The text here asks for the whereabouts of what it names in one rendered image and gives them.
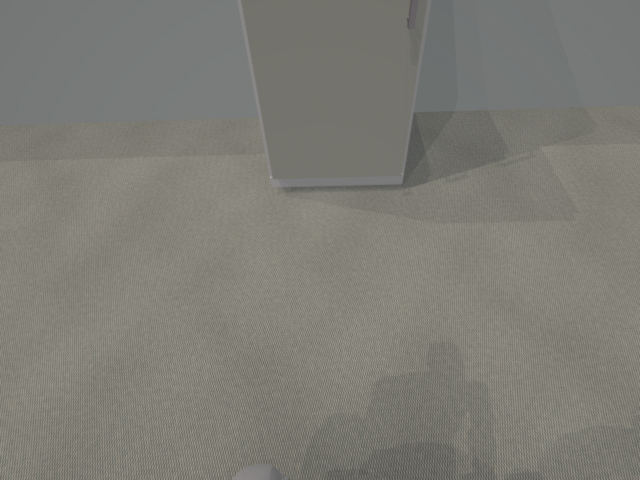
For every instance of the fridge door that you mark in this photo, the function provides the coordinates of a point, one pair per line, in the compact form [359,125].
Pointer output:
[335,82]

